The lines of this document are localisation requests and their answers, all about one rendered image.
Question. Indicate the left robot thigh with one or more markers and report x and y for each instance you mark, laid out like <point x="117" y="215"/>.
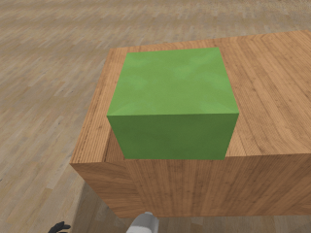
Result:
<point x="144" y="223"/>

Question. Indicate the left robot hand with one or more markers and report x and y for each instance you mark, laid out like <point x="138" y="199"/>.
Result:
<point x="59" y="226"/>

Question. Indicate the pedestal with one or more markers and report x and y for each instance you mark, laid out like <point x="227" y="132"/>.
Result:
<point x="267" y="165"/>

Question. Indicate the carton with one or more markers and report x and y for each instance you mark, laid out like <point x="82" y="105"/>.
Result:
<point x="173" y="104"/>

